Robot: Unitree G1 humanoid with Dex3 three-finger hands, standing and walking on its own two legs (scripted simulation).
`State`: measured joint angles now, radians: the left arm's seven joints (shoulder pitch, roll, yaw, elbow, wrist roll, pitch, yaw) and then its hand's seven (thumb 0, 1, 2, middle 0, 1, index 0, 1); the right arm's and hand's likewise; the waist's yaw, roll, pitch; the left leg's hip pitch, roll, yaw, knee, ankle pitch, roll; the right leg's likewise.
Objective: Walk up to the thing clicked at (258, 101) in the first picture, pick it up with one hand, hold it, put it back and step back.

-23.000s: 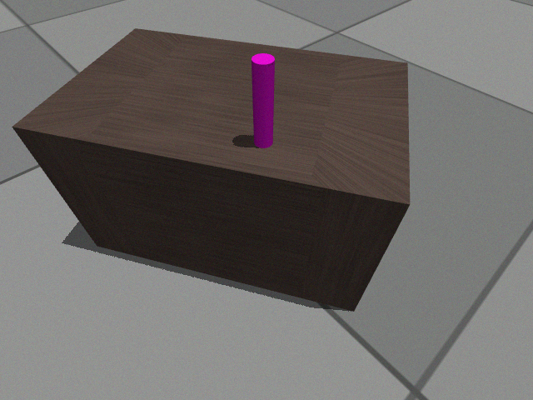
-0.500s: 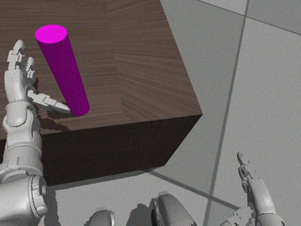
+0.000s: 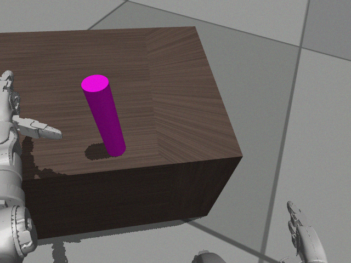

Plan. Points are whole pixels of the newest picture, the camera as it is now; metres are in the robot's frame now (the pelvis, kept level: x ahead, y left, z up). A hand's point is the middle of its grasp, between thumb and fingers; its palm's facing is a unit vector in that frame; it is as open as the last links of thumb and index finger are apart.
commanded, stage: sink last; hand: left
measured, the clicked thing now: (107, 121) +0.45 +0.13 +0.04
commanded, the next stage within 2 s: home in 0.94 s
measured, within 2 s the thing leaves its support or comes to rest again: neither
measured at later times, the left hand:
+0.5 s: hand (11, 221) +0.22 +0.26 +0.08, palm faces +0.37 -0.86 -0.36, open 17.3 cm
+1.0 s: hand (10, 257) +0.17 +0.24 +0.09, palm faces +0.36 -0.85 -0.38, open 17.3 cm
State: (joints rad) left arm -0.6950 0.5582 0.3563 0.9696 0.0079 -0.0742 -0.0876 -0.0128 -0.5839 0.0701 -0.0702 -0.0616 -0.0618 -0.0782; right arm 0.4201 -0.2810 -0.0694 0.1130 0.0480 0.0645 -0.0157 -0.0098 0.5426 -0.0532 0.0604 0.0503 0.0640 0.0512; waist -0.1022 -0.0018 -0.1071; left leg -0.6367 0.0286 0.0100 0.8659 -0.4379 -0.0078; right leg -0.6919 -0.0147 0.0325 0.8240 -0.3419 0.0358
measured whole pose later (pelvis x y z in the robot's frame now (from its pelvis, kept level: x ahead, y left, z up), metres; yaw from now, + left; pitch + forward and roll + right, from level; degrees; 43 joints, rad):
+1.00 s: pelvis -0.01 -0.02 +0.00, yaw +3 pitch +4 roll +0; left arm 0.54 0.31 0.27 -0.30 -0.07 -0.07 0.05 -0.01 -0.50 0.03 -0.05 -0.05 -0.06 -0.05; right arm 0.46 -0.23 -0.14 0.20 0.06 -0.04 -0.07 -0.01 0.52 -0.06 0.06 0.05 0.06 0.05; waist 0.04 0.02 -0.09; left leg -0.49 0.01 -0.03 0.86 -0.44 -0.03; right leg -0.55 -0.04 -0.01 0.87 -0.38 0.02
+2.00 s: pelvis +0.01 -0.01 -0.01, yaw +2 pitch +9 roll +0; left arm 0.44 0.19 0.00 0.10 -0.03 0.06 0.07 -0.01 -0.56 0.04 -0.05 -0.05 -0.05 -0.05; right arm 0.45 -0.20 0.00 0.09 0.04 0.03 -0.08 0.01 -0.90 -0.89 0.20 0.30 0.21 0.30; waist 0.01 -0.02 -0.10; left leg -0.60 0.01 -0.02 0.95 -0.50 -0.02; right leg -0.66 -0.04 0.01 0.94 -0.43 0.03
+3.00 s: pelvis +0.01 -0.01 -0.02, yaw +2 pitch +9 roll +0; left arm 0.47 0.20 0.00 0.04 -0.03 0.10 0.08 -0.01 -0.59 0.03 -0.05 -0.05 -0.05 -0.05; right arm 0.47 -0.20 0.01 0.07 0.04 0.04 -0.10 0.01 -0.90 -0.90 0.20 0.30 0.21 0.30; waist 0.00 -0.01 -0.12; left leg -0.64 0.01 -0.02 0.98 -0.51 -0.02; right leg -0.70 -0.03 0.00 0.97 -0.44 0.02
